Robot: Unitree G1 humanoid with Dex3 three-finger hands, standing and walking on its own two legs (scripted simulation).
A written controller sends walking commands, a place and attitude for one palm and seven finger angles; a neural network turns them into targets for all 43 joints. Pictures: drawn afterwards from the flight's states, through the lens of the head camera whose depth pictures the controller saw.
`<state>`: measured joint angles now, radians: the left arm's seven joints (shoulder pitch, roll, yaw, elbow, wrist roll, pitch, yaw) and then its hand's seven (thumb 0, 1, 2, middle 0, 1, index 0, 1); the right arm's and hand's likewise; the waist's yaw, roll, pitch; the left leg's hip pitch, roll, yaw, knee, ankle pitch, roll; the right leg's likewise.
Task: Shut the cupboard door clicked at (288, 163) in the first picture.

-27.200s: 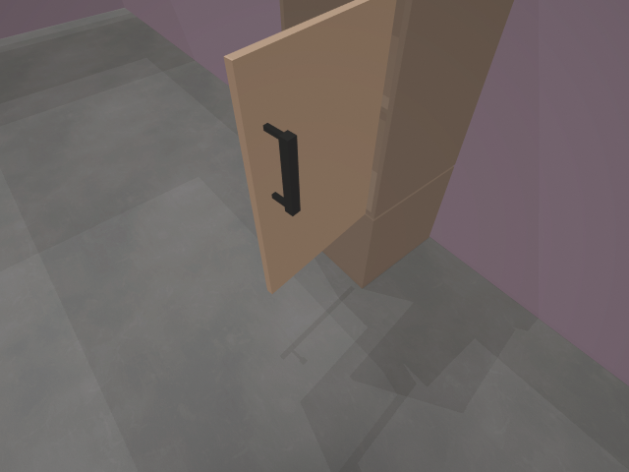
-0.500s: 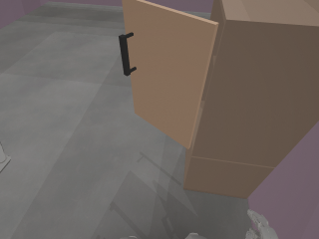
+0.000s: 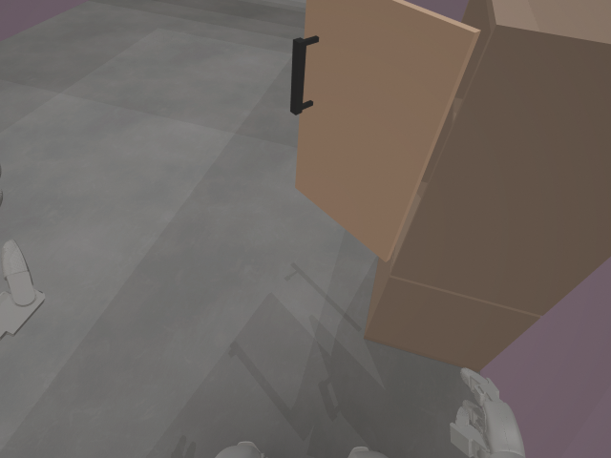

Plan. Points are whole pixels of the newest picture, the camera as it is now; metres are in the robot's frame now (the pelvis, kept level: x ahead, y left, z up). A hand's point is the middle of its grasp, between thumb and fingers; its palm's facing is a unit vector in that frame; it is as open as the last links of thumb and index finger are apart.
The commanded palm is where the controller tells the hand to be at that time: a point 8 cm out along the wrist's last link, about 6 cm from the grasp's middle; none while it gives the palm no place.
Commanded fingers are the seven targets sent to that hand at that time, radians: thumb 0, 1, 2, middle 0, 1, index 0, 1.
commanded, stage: step back with the hand held close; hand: left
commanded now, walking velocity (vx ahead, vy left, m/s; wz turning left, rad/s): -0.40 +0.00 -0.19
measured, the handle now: (304, 76) +0.88 +0.05 +0.07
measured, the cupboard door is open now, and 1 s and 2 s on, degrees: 58 58 58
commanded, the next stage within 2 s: stop stepping back and stand still in 0.10 s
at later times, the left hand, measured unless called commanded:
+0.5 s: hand (7, 407) +0.12 +0.22 +0.21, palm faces +0.27 -0.86 -0.44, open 7.4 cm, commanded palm +0.06 +0.27 +0.20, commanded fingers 0.00 0.90 0.90 -0.20 -0.30 -0.20 -0.30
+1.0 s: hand out of the picture +0.05 +0.24 +0.20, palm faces +0.36 -0.82 -0.46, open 7.4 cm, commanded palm -0.01 +0.28 +0.20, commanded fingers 0.00 0.90 0.90 -0.20 -0.30 -0.20 -0.30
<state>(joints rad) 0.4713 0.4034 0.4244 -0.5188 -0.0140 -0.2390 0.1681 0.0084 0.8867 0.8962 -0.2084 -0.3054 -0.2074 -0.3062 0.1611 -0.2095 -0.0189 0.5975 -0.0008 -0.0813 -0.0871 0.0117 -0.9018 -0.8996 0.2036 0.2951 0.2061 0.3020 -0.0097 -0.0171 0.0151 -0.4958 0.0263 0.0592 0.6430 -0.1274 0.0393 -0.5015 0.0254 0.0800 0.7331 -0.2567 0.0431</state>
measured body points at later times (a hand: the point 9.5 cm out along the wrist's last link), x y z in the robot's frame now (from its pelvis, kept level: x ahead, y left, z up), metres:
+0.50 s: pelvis -0.14 +0.00 +0.01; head -0.16 +0.02 +0.46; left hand +0.10 +0.26 +0.23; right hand -0.07 -0.28 -0.07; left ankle -0.01 +0.09 -0.72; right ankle -0.23 -0.11 -0.71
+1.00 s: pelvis -0.20 +0.01 +0.01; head -0.22 +0.01 +0.46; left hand +0.02 +0.28 +0.22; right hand -0.08 -0.23 -0.08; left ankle -0.10 +0.13 -0.71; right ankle -0.21 -0.07 -0.72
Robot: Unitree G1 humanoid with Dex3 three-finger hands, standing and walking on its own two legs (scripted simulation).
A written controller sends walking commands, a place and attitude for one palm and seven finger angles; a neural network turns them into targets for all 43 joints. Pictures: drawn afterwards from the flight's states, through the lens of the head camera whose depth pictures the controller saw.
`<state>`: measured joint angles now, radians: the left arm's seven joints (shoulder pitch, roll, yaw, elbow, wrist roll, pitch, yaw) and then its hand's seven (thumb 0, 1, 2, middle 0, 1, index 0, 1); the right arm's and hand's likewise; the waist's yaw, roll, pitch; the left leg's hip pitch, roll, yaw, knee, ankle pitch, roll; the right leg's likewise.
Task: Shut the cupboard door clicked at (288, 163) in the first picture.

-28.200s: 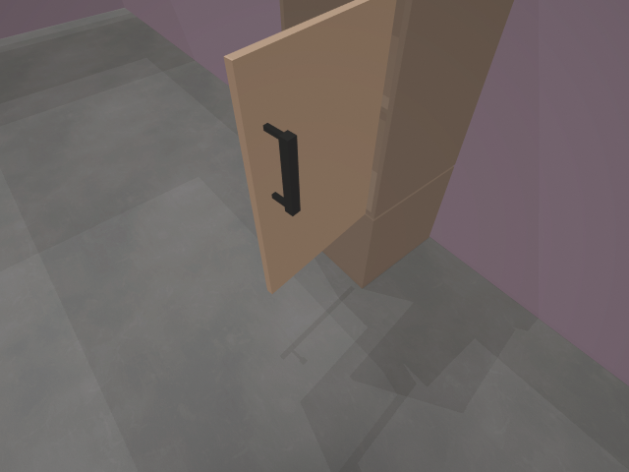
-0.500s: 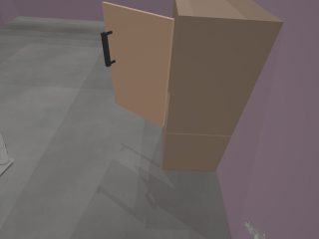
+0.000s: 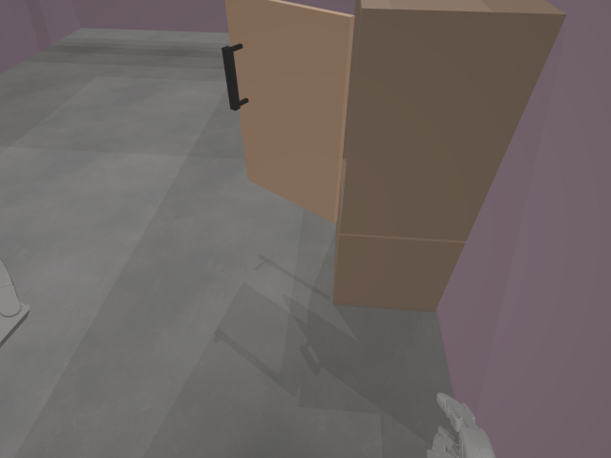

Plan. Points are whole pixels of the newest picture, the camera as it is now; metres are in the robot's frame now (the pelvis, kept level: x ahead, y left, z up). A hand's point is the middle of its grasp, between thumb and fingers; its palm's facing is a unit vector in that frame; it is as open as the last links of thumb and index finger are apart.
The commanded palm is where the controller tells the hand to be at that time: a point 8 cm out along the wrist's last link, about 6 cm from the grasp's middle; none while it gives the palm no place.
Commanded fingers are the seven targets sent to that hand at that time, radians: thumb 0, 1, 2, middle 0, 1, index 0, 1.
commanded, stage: stop stepping back and stand still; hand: left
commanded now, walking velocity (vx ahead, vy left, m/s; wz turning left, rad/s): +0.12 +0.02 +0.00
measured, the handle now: (236, 77) +1.06 +0.22 +0.06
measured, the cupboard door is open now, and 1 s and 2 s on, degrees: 58 58 58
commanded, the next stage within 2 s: let the arm hang, fingers relaxed in 0.14 s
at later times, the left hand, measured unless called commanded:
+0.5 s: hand out of the picture +0.12 +0.19 -0.13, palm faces -0.05 -0.98 -0.18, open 7.4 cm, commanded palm none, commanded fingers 0.00 0.90 0.90 -0.20 -0.30 -0.20 -0.30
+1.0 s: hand out of the picture -0.01 +0.25 -0.15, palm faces +0.03 -0.97 -0.26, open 7.4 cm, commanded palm none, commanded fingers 0.00 0.90 0.90 -0.20 -0.30 -0.20 -0.30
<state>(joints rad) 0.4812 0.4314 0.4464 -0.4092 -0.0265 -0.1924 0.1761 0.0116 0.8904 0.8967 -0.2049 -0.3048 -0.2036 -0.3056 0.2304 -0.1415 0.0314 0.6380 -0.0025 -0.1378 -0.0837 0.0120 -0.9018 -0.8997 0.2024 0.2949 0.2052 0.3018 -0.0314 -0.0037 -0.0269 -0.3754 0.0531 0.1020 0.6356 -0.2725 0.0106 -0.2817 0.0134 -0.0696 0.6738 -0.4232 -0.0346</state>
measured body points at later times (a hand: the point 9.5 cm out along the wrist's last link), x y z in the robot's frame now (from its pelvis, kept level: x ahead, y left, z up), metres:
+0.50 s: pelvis +0.01 +0.03 +0.00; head +0.04 +0.02 +0.45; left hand +0.12 +0.24 -0.12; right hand +0.14 -0.22 -0.12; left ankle +0.04 +0.14 -0.72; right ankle +0.01 -0.08 -0.72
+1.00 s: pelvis +0.01 +0.05 +0.02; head +0.00 +0.04 +0.47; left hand -0.01 +0.30 -0.13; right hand +0.01 -0.19 -0.14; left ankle +0.04 +0.14 -0.72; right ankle +0.01 -0.08 -0.72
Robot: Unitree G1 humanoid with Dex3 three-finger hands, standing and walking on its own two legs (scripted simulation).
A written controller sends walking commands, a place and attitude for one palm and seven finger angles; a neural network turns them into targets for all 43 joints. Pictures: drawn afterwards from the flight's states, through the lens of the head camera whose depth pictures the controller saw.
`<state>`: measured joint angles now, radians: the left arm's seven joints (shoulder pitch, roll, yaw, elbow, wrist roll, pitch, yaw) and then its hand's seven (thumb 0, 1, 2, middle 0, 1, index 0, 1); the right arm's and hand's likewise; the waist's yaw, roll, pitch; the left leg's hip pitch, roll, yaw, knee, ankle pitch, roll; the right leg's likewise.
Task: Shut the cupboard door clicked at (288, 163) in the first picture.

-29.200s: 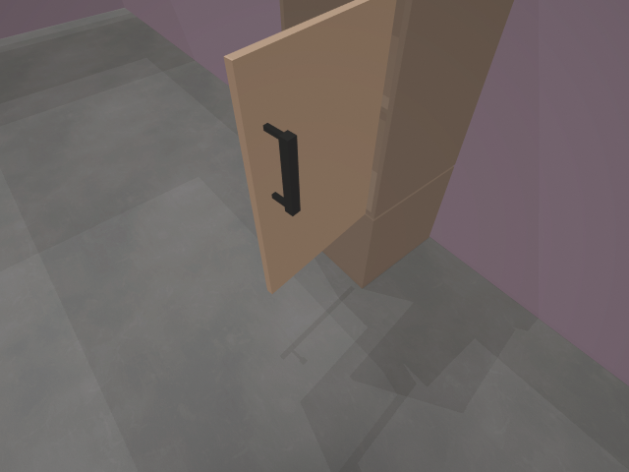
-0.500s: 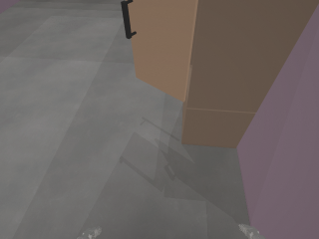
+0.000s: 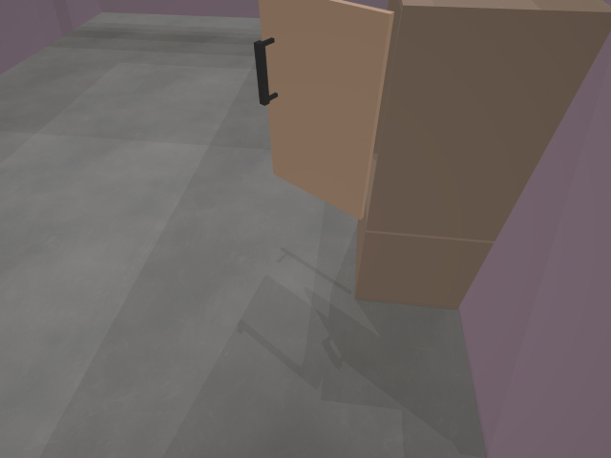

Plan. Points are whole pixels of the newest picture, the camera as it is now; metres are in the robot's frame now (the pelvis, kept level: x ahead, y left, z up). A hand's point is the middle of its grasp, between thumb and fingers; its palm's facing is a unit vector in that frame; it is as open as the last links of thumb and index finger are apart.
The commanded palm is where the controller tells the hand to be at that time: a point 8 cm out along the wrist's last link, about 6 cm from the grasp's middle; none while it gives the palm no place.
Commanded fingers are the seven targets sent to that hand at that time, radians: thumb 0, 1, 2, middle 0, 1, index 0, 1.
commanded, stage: let the arm hang, fingers relaxed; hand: left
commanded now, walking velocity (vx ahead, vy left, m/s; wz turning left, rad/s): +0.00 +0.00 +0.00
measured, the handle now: (267, 72) +1.06 +0.17 +0.04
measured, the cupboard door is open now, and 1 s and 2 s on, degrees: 58 58 58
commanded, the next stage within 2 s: look to check the result in 0.34 s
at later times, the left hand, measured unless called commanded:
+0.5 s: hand out of the picture +0.01 +0.20 -0.17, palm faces +0.00 -0.98 -0.22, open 7.4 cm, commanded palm none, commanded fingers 0.00 0.90 0.90 -0.20 -0.30 -0.20 -0.30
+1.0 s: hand out of the picture +0.08 +0.24 -0.16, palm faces -0.01 -0.95 -0.32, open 7.4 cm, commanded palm none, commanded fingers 0.00 0.90 0.90 -0.20 -0.30 -0.20 -0.30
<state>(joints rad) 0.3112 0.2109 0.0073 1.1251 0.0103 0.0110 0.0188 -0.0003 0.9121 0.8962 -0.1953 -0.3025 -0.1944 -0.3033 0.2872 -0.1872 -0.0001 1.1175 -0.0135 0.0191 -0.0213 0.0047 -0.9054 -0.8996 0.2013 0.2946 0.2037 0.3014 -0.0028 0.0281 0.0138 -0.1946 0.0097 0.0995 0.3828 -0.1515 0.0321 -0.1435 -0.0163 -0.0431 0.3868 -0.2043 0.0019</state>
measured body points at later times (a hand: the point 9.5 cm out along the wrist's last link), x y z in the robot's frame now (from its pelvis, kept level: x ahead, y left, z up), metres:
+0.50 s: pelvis +0.00 +0.00 +0.00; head +0.00 +0.00 +0.45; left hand +0.01 +0.25 -0.16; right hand +0.01 -0.24 -0.16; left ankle +0.04 +0.10 -0.74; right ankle +0.01 -0.12 -0.74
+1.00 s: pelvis +0.02 +0.00 +0.00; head +0.03 +0.00 +0.45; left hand +0.08 +0.29 -0.13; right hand +0.09 -0.29 -0.14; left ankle +0.04 +0.10 -0.74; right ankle +0.01 -0.12 -0.74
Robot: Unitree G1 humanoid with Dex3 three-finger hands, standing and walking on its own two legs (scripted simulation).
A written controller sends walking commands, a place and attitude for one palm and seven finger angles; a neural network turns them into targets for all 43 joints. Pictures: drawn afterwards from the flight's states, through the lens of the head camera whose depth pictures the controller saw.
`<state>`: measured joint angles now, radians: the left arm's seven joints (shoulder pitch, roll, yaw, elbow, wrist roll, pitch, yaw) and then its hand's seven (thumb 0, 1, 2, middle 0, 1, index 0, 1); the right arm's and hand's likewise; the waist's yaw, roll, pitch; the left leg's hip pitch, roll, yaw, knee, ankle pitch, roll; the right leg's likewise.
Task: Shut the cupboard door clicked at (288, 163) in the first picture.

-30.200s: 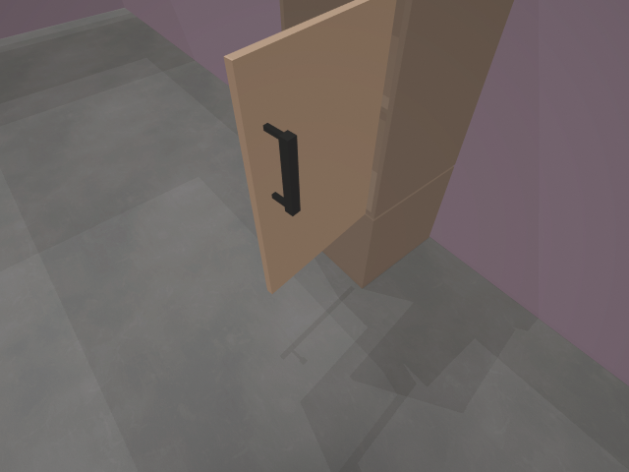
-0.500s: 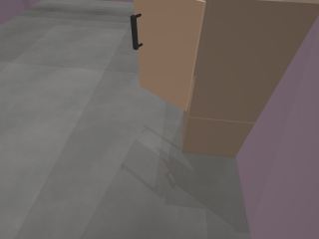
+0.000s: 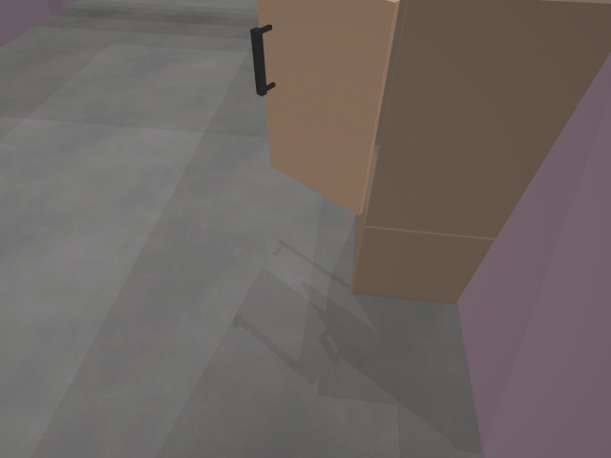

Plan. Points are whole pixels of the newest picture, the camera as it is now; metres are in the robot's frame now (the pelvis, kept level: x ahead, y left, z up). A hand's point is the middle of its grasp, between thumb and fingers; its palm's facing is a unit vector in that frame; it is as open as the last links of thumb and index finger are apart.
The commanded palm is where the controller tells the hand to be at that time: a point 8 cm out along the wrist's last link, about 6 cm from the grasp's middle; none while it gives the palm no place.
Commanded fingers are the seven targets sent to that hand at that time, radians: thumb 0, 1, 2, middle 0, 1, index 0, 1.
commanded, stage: walk to a spot facing it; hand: left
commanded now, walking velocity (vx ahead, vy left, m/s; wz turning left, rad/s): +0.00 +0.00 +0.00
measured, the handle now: (264, 61) +1.03 +0.16 +0.04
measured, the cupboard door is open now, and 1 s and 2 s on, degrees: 58 58 58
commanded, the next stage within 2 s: none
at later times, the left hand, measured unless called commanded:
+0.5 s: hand out of the picture +0.00 +0.23 -0.21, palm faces +0.22 -0.95 -0.22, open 7.4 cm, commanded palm none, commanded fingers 0.00 0.90 0.90 -0.20 -0.30 -0.20 -0.30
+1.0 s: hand out of the picture -0.04 +0.20 -0.16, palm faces +0.46 -0.83 -0.31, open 7.4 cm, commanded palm none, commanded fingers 0.00 0.90 0.90 -0.20 -0.30 -0.20 -0.30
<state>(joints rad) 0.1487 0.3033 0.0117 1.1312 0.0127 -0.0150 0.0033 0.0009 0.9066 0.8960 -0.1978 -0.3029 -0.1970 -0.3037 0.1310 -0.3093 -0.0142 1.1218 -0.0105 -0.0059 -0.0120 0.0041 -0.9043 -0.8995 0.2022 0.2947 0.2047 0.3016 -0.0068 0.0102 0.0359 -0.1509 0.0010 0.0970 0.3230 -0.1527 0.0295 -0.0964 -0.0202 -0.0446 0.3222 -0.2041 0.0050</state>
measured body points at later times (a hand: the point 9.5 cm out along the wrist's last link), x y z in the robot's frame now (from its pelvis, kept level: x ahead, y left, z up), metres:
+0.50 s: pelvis -0.01 +0.02 -0.03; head +0.03 +0.05 +0.42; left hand -0.01 +0.28 -0.19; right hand +0.09 -0.22 -0.17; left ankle +0.02 +0.11 -0.75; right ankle -0.02 -0.12 -0.73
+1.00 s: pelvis -0.02 -0.03 -0.01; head +0.02 -0.03 +0.44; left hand -0.07 +0.25 -0.14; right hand +0.15 -0.24 -0.16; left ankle -0.03 +0.09 -0.70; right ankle +0.02 -0.14 -0.75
